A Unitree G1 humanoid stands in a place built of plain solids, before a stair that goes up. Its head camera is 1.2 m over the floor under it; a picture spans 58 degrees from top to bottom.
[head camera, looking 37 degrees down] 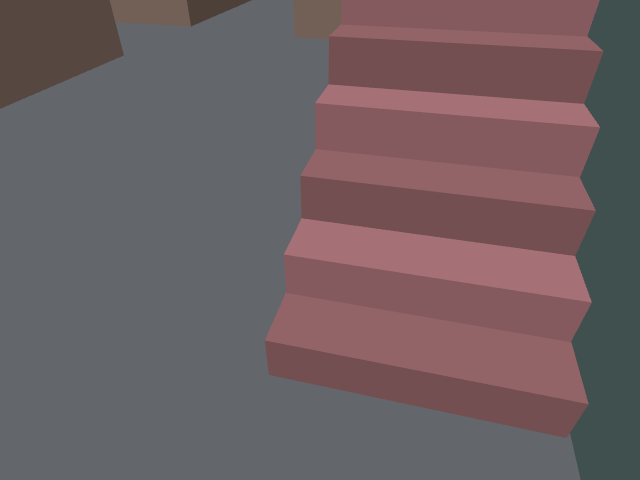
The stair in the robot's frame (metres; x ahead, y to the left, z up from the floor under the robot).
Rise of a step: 0.17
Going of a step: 0.21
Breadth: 0.90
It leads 14 degrees to the right of straight ahead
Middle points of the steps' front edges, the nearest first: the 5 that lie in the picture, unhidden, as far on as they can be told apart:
0.76 -0.27 0.17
0.96 -0.32 0.34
1.17 -0.37 0.51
1.37 -0.42 0.68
1.57 -0.47 0.85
